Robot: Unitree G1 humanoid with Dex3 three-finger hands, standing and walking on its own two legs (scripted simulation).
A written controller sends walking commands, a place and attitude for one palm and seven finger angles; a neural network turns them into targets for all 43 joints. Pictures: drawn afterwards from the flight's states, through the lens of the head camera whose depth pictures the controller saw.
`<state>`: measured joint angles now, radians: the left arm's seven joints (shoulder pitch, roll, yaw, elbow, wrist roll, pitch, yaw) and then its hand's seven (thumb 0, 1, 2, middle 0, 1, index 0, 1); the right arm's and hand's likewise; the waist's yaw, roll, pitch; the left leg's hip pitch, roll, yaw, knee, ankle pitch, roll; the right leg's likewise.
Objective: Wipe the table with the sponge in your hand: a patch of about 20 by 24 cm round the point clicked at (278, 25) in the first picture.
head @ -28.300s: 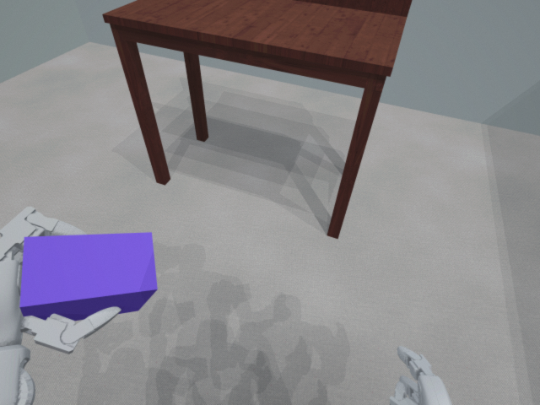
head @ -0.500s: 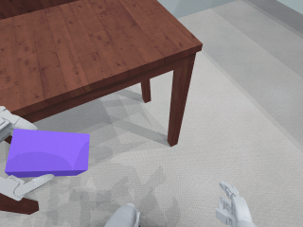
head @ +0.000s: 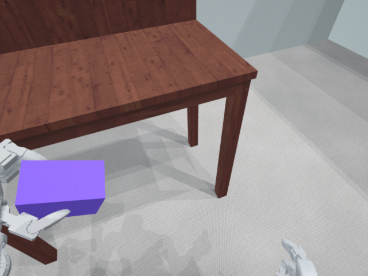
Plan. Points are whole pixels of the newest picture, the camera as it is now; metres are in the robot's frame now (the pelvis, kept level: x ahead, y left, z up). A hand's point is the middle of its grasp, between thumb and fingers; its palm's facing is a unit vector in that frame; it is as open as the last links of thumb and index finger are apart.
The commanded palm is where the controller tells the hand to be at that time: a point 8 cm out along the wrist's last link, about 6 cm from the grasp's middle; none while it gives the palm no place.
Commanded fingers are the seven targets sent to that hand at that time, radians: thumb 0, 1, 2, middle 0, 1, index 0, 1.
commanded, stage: stop stepping back and stand still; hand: left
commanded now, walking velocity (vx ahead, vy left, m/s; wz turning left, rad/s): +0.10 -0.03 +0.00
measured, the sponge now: (76, 190) +0.23 +0.21 +0.14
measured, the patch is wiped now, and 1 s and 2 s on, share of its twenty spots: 0.05 0.05 0.05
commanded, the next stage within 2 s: take the last steps up to it in 0.20 s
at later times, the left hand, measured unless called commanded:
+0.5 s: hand (67, 168) +0.26 +0.24 +0.15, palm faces +0.41 -0.79 -0.46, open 10.8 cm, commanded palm +0.20 +0.26 +0.19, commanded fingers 0.00 0.10 1.30 -1.20 -1.60 -1.20 -1.60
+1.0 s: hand (129, 122) +0.38 +0.15 +0.16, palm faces +0.39 -0.81 -0.45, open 10.8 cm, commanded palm +0.32 +0.18 +0.19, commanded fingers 0.00 0.10 1.30 -1.20 -1.60 -1.20 -1.60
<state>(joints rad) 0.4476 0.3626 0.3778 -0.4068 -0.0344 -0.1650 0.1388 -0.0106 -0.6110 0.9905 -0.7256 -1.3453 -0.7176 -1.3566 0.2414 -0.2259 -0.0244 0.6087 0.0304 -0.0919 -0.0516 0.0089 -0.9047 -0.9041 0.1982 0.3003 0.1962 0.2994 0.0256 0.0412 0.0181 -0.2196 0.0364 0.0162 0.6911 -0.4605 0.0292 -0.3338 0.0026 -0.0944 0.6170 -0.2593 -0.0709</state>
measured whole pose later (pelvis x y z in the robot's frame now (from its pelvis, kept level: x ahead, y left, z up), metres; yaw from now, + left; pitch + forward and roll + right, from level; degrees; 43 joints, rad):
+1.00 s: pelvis +0.16 -0.10 +0.01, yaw +0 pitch -2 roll +3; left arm 0.47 0.35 0.35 -0.47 -0.03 -0.16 0.13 -0.01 -0.61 0.99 -0.73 -1.35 -0.72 -1.36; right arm 0.21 -0.21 0.00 0.61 0.01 -0.08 -0.02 0.01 -0.90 -0.90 0.20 0.30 0.20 0.30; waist 0.02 -0.03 0.12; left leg -0.44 0.07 0.12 0.75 -0.24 0.00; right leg -0.20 0.01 -0.09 0.53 -0.30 -0.10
